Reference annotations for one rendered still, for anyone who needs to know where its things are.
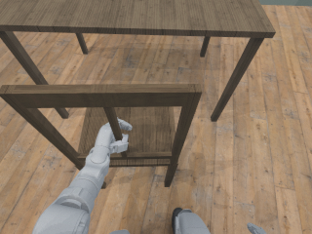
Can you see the robot right thigh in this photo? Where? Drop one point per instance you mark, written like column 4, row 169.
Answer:
column 190, row 223

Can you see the table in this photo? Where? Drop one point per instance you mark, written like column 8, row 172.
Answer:
column 202, row 18

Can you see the right robot foot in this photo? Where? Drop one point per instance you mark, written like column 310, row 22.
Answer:
column 175, row 213

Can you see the right robot hand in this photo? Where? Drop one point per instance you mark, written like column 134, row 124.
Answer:
column 255, row 229

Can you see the left robot upper arm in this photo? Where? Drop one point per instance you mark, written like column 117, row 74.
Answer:
column 61, row 219

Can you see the chair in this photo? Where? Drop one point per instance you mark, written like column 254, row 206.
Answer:
column 153, row 141

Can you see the left robot hand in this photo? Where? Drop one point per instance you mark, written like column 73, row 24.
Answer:
column 106, row 138

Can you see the left robot forearm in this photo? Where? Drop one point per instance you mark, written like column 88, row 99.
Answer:
column 85, row 187

